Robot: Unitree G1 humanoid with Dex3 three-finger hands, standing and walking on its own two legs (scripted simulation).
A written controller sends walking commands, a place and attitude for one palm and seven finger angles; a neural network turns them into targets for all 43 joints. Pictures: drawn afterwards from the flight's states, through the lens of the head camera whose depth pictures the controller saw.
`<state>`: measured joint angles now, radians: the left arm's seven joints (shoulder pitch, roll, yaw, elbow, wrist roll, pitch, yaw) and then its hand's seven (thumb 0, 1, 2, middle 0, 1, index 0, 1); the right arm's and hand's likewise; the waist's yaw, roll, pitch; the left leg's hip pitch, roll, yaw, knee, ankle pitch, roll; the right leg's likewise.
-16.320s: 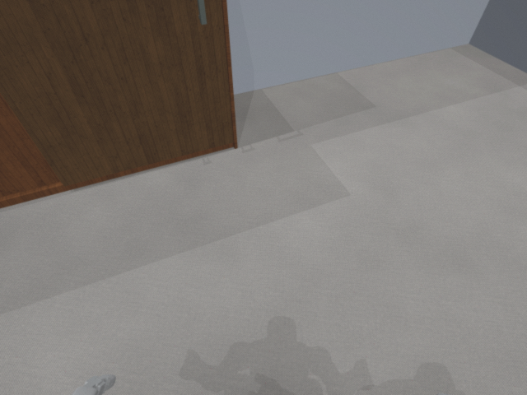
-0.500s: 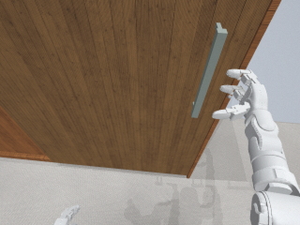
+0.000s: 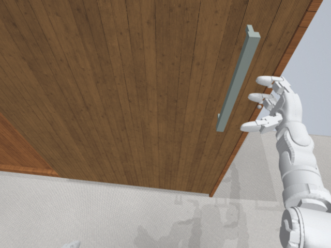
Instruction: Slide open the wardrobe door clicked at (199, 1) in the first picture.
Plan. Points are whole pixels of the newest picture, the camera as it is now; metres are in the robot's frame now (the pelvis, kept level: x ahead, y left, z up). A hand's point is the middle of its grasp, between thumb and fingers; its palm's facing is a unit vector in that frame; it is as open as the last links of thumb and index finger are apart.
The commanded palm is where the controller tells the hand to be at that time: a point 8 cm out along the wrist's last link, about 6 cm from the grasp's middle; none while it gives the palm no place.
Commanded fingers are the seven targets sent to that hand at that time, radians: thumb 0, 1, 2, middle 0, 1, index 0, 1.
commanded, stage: move the hooked fingers beside the handle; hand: right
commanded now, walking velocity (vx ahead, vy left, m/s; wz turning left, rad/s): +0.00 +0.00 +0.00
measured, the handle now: (231, 87) +0.50 -0.11 +0.13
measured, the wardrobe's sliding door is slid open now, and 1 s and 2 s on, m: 0.00 0.00 0.00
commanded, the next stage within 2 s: feel for the door with the fingertips in 0.82 s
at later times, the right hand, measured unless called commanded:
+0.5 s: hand (257, 111) +0.42 -0.16 +0.13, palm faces +0.00 +1.00 +0.02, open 14.0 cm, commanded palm +0.40 -0.21 +0.14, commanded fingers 0.00 0.50 -0.30 0.30 1.20 0.30 1.20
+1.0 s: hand (250, 108) +0.43 -0.14 +0.13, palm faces +0.00 +1.00 +0.01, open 14.0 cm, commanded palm +0.40 -0.20 +0.14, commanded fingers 0.00 0.50 -0.30 0.30 1.20 0.30 1.20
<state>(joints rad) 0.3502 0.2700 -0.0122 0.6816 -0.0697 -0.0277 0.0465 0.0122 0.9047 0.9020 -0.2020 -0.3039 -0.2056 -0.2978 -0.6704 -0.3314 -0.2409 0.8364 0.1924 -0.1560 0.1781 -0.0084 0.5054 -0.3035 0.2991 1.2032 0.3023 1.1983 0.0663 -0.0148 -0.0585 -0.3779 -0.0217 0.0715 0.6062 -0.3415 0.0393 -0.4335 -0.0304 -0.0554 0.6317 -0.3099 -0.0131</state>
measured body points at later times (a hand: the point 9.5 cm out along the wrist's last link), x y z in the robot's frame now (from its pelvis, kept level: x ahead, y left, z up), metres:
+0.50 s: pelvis +0.00 -0.01 +0.00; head +0.02 -0.01 +0.45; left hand +0.11 +0.24 -0.11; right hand +0.41 -0.21 +0.14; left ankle -0.02 +0.09 -0.73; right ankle +0.00 -0.11 -0.73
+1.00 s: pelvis -0.01 -0.01 +0.00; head +0.01 -0.01 +0.45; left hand +0.06 +0.25 -0.12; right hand +0.42 -0.20 +0.13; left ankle -0.02 +0.09 -0.73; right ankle +0.00 -0.11 -0.73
